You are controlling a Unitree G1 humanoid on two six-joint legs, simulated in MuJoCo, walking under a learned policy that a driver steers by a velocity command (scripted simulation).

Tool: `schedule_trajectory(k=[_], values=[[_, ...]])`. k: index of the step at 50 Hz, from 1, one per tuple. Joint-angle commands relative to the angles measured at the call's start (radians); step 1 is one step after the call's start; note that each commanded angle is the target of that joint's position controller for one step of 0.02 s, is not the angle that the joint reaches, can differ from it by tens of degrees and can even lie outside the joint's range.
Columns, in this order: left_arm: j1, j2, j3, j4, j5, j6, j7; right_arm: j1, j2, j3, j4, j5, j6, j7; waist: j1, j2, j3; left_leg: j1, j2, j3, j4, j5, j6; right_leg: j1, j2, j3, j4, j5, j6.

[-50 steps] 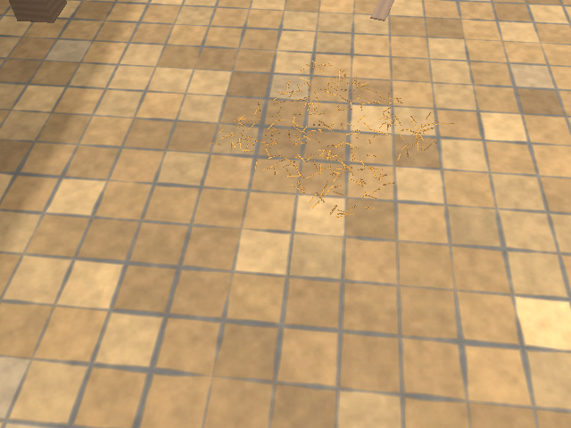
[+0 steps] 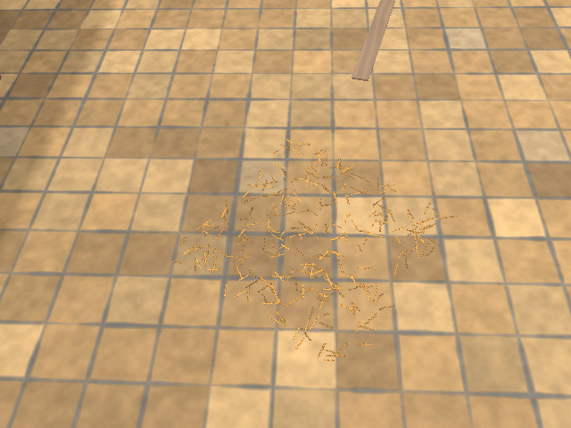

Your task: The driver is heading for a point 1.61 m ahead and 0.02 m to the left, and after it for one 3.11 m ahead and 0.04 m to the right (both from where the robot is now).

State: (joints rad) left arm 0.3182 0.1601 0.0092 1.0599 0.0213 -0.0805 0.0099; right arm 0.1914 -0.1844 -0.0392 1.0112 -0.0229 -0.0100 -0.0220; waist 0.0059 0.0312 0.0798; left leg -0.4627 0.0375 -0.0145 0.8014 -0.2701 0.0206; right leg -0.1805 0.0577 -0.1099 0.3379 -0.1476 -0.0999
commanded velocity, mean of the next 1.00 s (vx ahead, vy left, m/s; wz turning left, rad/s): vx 0.04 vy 0.00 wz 0.00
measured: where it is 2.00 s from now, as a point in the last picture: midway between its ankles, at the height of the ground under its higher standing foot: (270, 406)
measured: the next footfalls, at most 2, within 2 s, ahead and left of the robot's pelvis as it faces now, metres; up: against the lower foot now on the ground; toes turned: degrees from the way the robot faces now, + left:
left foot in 0.12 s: +0.10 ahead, +0.13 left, +0.00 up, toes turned +1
left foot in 1.28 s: +0.17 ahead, +0.16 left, +0.00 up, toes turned +3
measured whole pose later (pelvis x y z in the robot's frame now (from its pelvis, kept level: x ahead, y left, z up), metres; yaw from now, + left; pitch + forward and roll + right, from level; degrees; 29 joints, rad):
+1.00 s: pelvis +0.05 +0.04 +0.00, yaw +0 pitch -1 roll +0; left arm 0.37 0.11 -0.01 1.16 0.01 -0.01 0.04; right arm 0.33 -0.12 0.01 1.16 -0.01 0.00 -0.04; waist 0.00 0.00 0.00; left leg -0.19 -0.03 0.04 0.44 -0.26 0.06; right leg -0.14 0.01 -0.07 0.43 -0.31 -0.05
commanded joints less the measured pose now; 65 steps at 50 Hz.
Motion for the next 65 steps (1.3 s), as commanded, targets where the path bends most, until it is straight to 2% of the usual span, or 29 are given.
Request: schedule_trajectory(k=[1,3,5,6,7,8,9,10,12,14,17,45,46,48,49,50,52,54,55,56,58,60,62,63,64,65], values=[[0.015,0.117,0.011,-0.033,0.003,0.001,0.006,0.119,-0.032,0.004,0.021,0.006,0.016,-0.009,-0.029,-0.142,-0.119,0.198,-0.011,0.037,-0.089,0.034,-0.002,-0.046,-0.256,0.122,-0.060,0.532,-0.099],[0.019,0.109,0.007,-0.027,0.005,0.015,0.012,0.097,-0.034,0.009,0.026,0.006,0.016,-0.014,-0.020,-0.128,-0.093,0.229,-0.007,0.037,-0.166,0.005,0.002,-0.061,-0.271,0.162,-0.060,0.350,-0.103],[0.002,0.104,0.003,-0.025,-0.005,0.027,0.018,0.114,-0.025,0.018,0.042,0.002,0.007,-0.018,-0.041,-0.088,-0.061,0.321,0.001,0.032,-0.357,0.094,0.013,-0.101,-0.254,0.182,-0.032,0.151,-0.068],[0.023,0.094,0.001,-0.022,-0.004,0.030,0.020,0.128,-0.050,0.017,0.050,-0.002,-0.002,-0.022,-0.034,-0.045,-0.054,0.380,0.052,-0.029,-0.424,0.196,0.017,-0.129,-0.229,0.190,-0.018,0.059,-0.029],[0.049,0.088,0.004,-0.026,-0.004,0.032,0.021,0.151,-0.092,0.014,0.055,-0.010,-0.015,-0.027,-0.005,0.013,-0.052,0.410,0.139,-0.116,-0.444,0.356,0.030,-0.145,-0.177,0.161,0.032,-0.019,0.002],[0.162,0.011,-0.009,0.005,-0.021,0.043,0.017,0.097,-0.101,0.015,0.064,0.014,-0.015,-0.025,0.066,0.133,-0.042,0.310,0.167,-0.145,-0.441,0.359,0.084,-0.077,-0.107,0.115,-0.018,-0.124,0.023],[0.136,0.039,-0.006,0.024,-0.013,0.052,0.022,0.076,-0.042,0.026,0.061,0.018,-0.016,-0.016,0.039,0.095,-0.011,0.228,0.141,-0.138,-0.465,0.257,0.070,0.002,-0.110,0.118,-0.029,-0.093,0.035],[0.103,0.064,0.002,0.022,-0.011,0.056,0.025,0.077,-0.025,0.030,0.063,0.019,-0.018,-0.012,0.024,0.061,0.009,0.204,0.103,-0.107,-0.471,0.211,0.046,0.024,-0.121,0.131,-0.023,-0.045,0.036],[0.070,0.076,0.007,0.020,-0.010,0.059,0.024,0.097,-0.032,0.029,0.077,0.020,-0.017,-0.019,0.013,0.042,-0.005,0.229,0.070,-0.082,-0.478,0.197,0.030,0.037,-0.140,0.141,-0.021,0.000,0.033],[0.066,0.054,0.000,0.027,-0.011,0.057,0.024,0.112,-0.032,0.029,0.090,0.022,-0.017,-0.022,0.010,0.014,-0.017,0.267,0.069,-0.080,-0.477,0.210,0.033,0.027,-0.148,0.143,-0.031,-0.002,0.037],[0.059,0.046,-0.002,0.043,-0.012,0.058,0.029,0.119,-0.028,0.030,0.099,0.019,-0.015,-0.022,0.005,-0.017,-0.016,0.279,0.072,-0.080,-0.478,0.221,0.038,0.029,-0.148,0.142,-0.037,-0.005,0.043],[0.110,0.014,-0.019,0.108,-0.011,0.065,0.038,0.190,0.000,0.045,0.152,0.017,-0.006,-0.022,-0.005,-0.030,0.015,0.270,0.054,-0.073,-0.499,0.154,0.039,0.004,-0.161,0.148,-0.036,-0.033,0.049],[0.122,0.010,-0.020,0.111,-0.010,0.065,0.037,0.200,0.003,0.046,0.156,0.017,-0.005,-0.022,-0.004,-0.029,-0.005,0.277,0.045,-0.071,-0.505,0.078,0.040,0.010,-0.152,0.145,-0.042,-0.100,0.047],[0.136,0.035,-0.006,0.107,-0.007,0.070,0.035,0.200,-0.026,0.032,0.148,0.016,0.002,-0.020,0.000,-0.028,0.015,0.232,0.011,-0.062,-0.478,-0.165,0.061,-0.017,-0.118,0.133,-0.014,-0.329,0.028],[0.136,0.045,-0.001,0.098,-0.005,0.074,0.032,0.198,-0.036,0.025,0.138,0.013,0.006,-0.016,0.003,-0.037,0.046,0.186,0.000,-0.062,-0.461,-0.308,0.077,-0.053,-0.116,0.149,-0.010,-0.463,0.009],[0.142,0.046,0.003,0.090,-0.004,0.076,0.028,0.190,-0.032,0.023,0.125,0.010,0.008,-0.012,0.007,-0.047,0.094,0.131,-0.003,-0.069,-0.445,-0.387,0.088,-0.086,-0.126,0.177,-0.020,-0.554,-0.009],[0.192,0.053,0.010,0.089,-0.006,0.070,0.025,0.149,-0.002,0.026,0.090,0.006,-0.001,-0.001,0.035,-0.089,0.132,0.021,-0.022,-0.055,-0.356,-0.359,0.088,-0.041,-0.187,0.288,-0.070,-0.617,-0.051],[0.256,0.110,0.037,0.107,-0.002,0.063,0.027,0.080,0.028,0.031,0.045,-0.010,-0.020,0.013,0.062,-0.191,0.110,-0.075,-0.061,0.074,-0.153,-0.143,0.061,0.074,-0.343,0.487,-0.206,-0.660,-0.126],[0.251,0.117,0.044,0.104,-0.001,0.059,0.026,0.048,0.001,0.024,0.023,-0.016,-0.030,0.018,0.066,-0.171,0.113,-0.095,-0.028,0.070,-0.080,-0.120,0.058,0.064,-0.391,0.531,-0.242,-0.627,-0.152],[0.241,0.118,0.047,0.098,0.003,0.052,0.023,0.034,-0.019,0.016,0.006,-0.013,-0.037,0.024,0.057,-0.142,0.105,-0.114,-0.014,0.055,-0.029,-0.149,0.057,0.069,-0.400,0.536,-0.255,-0.589,-0.159],[0.202,0.122,0.052,0.084,0.002,0.038,0.021,0.047,-0.017,0.010,-0.012,-0.006,-0.050,0.036,0.022,-0.129,0.101,-0.095,0.011,0.041,-0.040,-0.160,0.059,0.053,-0.380,0.472,-0.239,-0.516,-0.140],[0.156,0.116,0.053,0.070,-0.004,0.027,0.018,0.063,-0.004,0.006,-0.018,0.004,-0.060,0.040,-0.006,-0.127,0.101,0.032,-0.013,0.079,-0.155,-0.121,0.057,-0.010,-0.316,0.361,-0.204,-0.409,-0.104],[0.115,0.123,0.057,0.057,-0.011,0.024,0.015,0.185,0.010,0.000,0.024,0.012,-0.064,0.038,-0.064,-0.101,0.077,0.305,-0.075,0.144,-0.311,-0.014,0.055,-0.154,-0.243,0.249,-0.099,-0.349,-0.078],[0.112,0.113,0.054,0.052,-0.008,0.018,0.012,0.283,-0.010,-0.011,0.056,0.011,-0.066,0.032,-0.099,-0.066,0.042,0.473,-0.080,0.123,-0.348,-0.024,0.057,-0.245,-0.204,0.200,0.007,-0.305,-0.061],[0.075,0.067,0.040,0.028,-0.003,0.007,0.004,0.413,-0.076,-0.032,0.082,-0.002,-0.074,0.019,-0.159,0.090,0.003,0.614,0.081,-0.105,-0.483,-0.163,0.084,-0.356,-0.117,0.086,0.283,-0.233,-0.022],[0.079,0.008,0.026,-0.021,-0.006,-0.001,-0.007,0.543,-0.194,-0.059,0.103,0.000,-0.069,0.011,-0.174,0.316,-0.053,0.712,0.329,-0.554,-0.666,-0.410,0.197,-0.556,-0.007,-0.015,0.600,-0.378,0.013]])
